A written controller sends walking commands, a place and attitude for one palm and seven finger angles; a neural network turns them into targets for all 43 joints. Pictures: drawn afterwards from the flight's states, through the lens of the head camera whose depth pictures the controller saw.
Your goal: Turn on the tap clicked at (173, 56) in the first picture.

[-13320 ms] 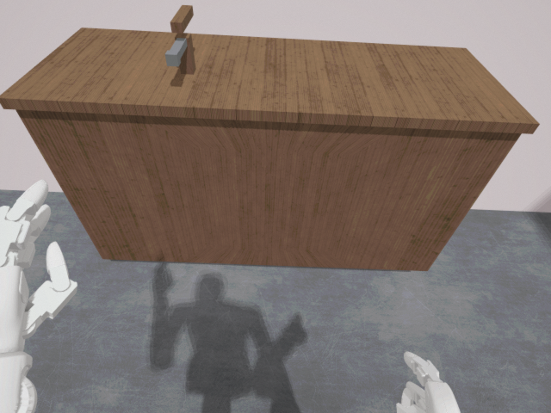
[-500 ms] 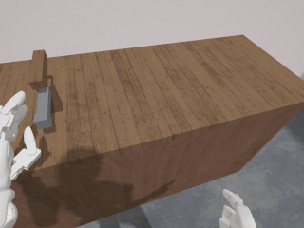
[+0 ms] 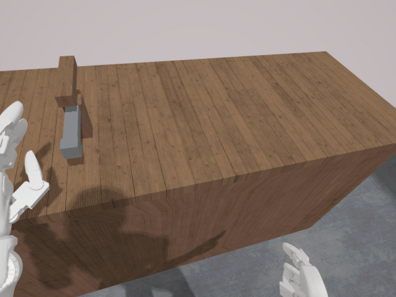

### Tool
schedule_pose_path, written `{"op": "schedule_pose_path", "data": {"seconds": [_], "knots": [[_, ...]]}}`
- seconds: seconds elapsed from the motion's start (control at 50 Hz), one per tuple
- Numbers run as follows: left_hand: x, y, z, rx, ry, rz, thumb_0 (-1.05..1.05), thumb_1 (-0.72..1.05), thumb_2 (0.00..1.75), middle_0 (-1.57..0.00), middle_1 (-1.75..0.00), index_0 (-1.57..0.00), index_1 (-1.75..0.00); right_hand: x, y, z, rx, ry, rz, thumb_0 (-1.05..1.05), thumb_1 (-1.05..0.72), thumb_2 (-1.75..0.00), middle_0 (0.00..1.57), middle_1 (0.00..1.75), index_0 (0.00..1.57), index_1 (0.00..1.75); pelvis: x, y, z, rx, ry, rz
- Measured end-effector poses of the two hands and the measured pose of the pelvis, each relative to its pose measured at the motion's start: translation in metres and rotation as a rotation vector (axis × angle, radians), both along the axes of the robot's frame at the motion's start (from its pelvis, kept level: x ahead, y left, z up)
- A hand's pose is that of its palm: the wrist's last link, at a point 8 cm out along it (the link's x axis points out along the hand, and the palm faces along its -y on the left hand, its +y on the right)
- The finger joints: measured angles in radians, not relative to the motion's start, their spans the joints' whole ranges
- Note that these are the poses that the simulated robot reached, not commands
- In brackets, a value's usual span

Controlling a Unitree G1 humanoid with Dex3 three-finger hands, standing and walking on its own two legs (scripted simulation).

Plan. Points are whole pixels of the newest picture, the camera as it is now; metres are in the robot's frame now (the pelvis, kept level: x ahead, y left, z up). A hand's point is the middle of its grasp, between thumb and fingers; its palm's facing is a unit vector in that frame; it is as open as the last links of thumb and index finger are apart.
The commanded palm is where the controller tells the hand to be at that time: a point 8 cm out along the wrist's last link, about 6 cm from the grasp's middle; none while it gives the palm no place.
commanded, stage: come to a stop and stand still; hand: left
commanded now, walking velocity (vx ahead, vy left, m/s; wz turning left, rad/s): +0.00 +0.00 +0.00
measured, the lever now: (71, 148) +0.31 +0.28 +0.13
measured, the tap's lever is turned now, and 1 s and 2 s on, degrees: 0 0 0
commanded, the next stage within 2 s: look again from close up in 0.38 s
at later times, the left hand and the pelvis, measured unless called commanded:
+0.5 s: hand (56, 186) +0.22 +0.25 +0.16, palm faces +0.39 -0.85 -0.34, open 7.5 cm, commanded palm +0.17 +0.28 +0.18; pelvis +0.00 +0.00 +0.00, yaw +0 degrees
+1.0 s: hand (61, 188) +0.22 +0.24 +0.16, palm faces +0.40 -0.85 -0.34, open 7.5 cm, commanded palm +0.17 +0.27 +0.18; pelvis +0.01 -0.01 +0.00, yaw +0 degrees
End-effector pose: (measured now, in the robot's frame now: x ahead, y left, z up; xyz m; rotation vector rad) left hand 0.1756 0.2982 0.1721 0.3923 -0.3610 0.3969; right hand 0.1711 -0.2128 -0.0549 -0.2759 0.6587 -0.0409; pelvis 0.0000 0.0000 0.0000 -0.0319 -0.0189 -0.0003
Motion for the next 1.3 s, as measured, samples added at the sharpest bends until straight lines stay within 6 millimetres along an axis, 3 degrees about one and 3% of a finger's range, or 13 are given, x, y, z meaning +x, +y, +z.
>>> {"op": "schedule_pose_path", "data": {"seconds": [0.16, 0.54, 1.02, 1.16, 1.3], "knots": [[0.008, -0.008, -0.007, -0.005, 0.057, -0.047, 0.02, 0.89, 0.90, -0.21, -0.30, -0.20, -0.30, 0.012, 0.005, 0.007, 0.014, -0.038, -0.013, 0.01, -0.90, -0.90, 0.21, 0.30, 0.21, 0.30, 0.002, 0.002, 0.001, -0.002, 0.002, -0.008], [0.007, -0.010, -0.007, 0.002, 0.109, -0.015, 0.02, 0.89, 0.90, -0.21, -0.30, -0.20, -0.30, -0.001, -0.008, -0.006, 0.014, 0.042, -0.049, 0.01, -0.90, -0.90, 0.21, 0.30, 0.21, 0.30, 0.005, -0.002, 0.002, -0.001, -0.001, -0.003], [0.003, -0.020, -0.001, -0.002, 0.114, -0.006, 0.02, 0.89, 0.90, -0.21, -0.30, -0.20, -0.30, 0.007, -0.015, -0.003, 0.028, 0.022, -0.057, 0.01, -0.90, -0.90, 0.21, 0.30, 0.21, 0.30, 0.004, -0.012, 0.003, 0.009, -0.004, -0.004], [0.000, -0.035, 0.001, 0.020, 0.122, -0.031, 0.02, 0.89, 0.90, -0.21, -0.30, -0.20, -0.30, 0.002, -0.018, -0.006, 0.057, 0.014, -0.048, 0.01, -0.90, -0.90, 0.21, 0.30, 0.21, 0.30, -0.009, -0.023, 0.002, 0.012, 0.009, -0.018], [-0.015, -0.059, 0.005, 0.066, 0.138, -0.071, 0.02, 0.89, 0.90, -0.21, -0.30, -0.20, -0.30, -0.015, -0.035, -0.015, 0.072, 0.027, -0.055, 0.01, -0.90, -0.90, 0.21, 0.30, 0.21, 0.30, -0.024, -0.040, -0.002, 0.001, 0.025, -0.023]]}}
